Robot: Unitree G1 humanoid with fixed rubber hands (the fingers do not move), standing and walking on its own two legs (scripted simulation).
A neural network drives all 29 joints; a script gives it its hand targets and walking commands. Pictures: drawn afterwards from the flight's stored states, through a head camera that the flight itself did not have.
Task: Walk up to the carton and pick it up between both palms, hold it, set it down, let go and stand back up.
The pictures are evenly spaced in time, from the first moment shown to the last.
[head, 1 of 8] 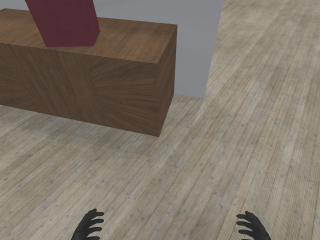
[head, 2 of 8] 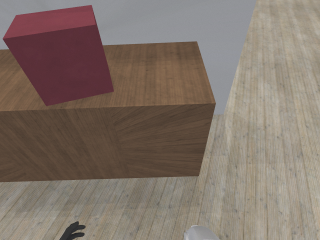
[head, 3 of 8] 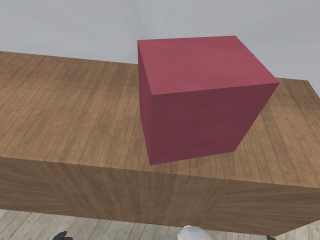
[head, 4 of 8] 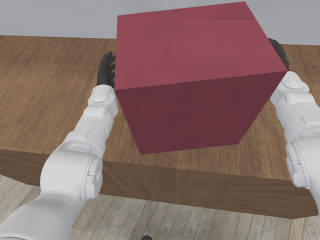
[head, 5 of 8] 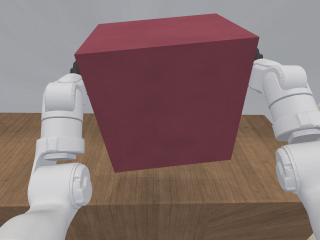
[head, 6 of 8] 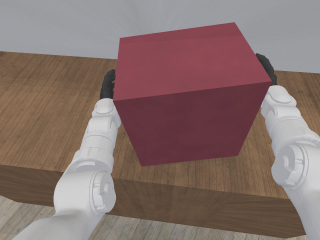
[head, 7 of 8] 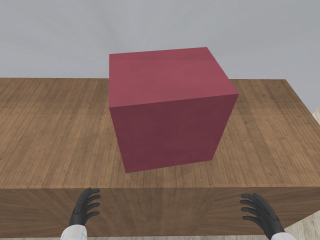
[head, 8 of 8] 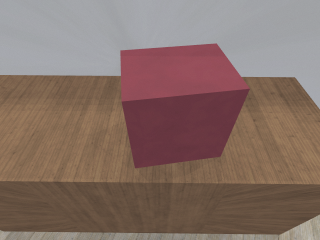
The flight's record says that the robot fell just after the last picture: no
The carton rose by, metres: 0.27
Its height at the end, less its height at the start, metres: +0.00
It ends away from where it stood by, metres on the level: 0.02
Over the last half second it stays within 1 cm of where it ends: yes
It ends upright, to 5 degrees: yes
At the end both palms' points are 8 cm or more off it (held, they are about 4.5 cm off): yes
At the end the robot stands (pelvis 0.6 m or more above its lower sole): yes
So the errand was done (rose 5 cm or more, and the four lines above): yes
